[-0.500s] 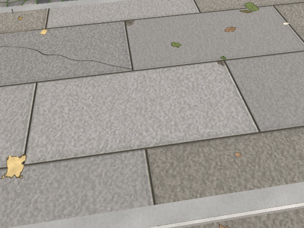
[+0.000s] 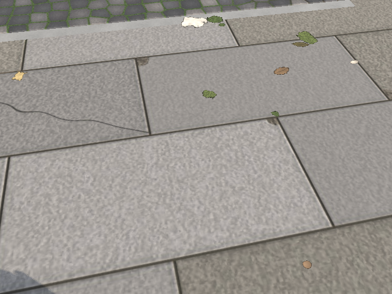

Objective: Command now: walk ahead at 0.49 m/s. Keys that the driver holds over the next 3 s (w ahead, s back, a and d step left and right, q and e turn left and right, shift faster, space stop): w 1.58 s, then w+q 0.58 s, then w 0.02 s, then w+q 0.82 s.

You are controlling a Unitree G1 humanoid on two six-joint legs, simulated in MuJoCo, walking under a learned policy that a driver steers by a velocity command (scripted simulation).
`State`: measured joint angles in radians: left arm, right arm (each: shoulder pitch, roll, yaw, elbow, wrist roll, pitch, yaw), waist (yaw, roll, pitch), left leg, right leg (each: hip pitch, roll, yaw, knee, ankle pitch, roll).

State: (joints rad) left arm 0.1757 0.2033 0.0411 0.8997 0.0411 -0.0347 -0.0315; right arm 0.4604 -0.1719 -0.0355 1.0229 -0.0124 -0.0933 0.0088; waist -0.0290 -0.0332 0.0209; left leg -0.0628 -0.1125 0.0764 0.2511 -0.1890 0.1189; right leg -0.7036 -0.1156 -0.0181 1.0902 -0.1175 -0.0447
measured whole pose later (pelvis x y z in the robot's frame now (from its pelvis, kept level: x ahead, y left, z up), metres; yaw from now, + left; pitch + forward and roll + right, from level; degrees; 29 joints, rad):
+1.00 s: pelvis +0.57 +0.01 +0.03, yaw +0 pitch +0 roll +0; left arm 0.32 0.21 0.05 1.00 0.02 -0.08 -0.01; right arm 0.24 -0.21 -0.06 0.95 -0.02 -0.08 0.01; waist 0.01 -0.02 0.05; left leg -0.25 -0.05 0.11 0.42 -0.17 0.09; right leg -0.39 -0.03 -0.01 1.15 -0.31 -0.08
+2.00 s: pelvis +1.11 +0.00 +0.01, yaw +11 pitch +0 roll +0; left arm 0.44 0.18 0.04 1.06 0.02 -0.08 0.03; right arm 0.05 -0.19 -0.05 0.88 -0.04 -0.05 0.03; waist 0.02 -0.01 0.06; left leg -0.44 -0.06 0.14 0.56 -0.15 0.17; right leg 0.04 -0.03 -0.25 0.60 -0.44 -0.04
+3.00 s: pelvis +1.60 +0.19 +0.03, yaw +46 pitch +2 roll -2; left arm 0.40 0.24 0.05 0.89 0.02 -0.08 0.01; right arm 0.03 -0.25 -0.03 0.70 -0.04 0.00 0.08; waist 0.07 0.03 0.05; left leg -0.58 0.05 0.07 0.66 -0.12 0.09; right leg 0.07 -0.02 -0.27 0.26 -0.35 0.02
